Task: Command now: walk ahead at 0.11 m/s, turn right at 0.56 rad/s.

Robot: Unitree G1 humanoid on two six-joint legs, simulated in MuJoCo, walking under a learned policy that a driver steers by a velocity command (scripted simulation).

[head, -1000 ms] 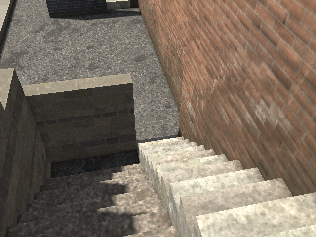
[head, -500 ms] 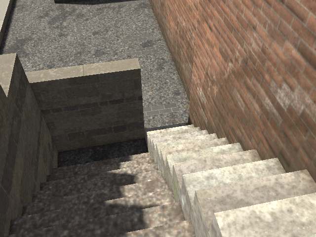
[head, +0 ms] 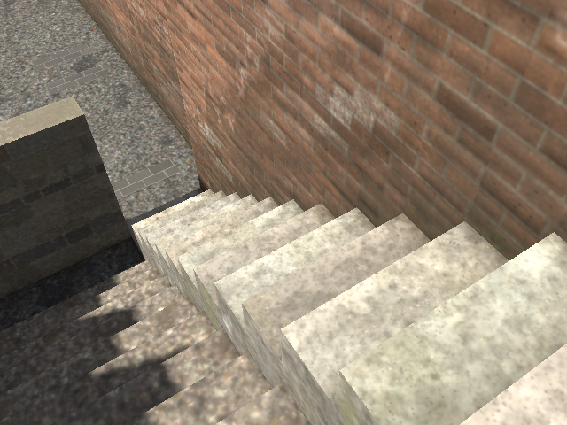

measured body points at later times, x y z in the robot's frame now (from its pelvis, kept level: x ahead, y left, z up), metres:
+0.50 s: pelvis +0.07 +0.01 -0.03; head +0.07 +0.00 +0.42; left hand +0.24 +0.22 -0.15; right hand +0.11 -0.25 -0.14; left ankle +0.04 +0.11 -0.72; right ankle +0.07 -0.12 -0.71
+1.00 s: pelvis +0.15 -0.04 -0.04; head +0.16 -0.05 +0.41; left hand +0.25 +0.19 -0.17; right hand +0.25 -0.33 -0.14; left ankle +0.14 +0.11 -0.63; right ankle +0.14 -0.12 -0.72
